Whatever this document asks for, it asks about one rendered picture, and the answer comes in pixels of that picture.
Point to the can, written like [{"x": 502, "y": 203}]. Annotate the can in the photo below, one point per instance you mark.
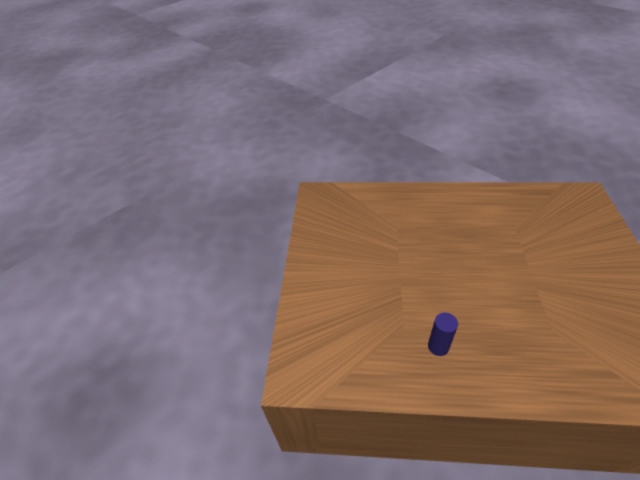
[{"x": 442, "y": 334}]

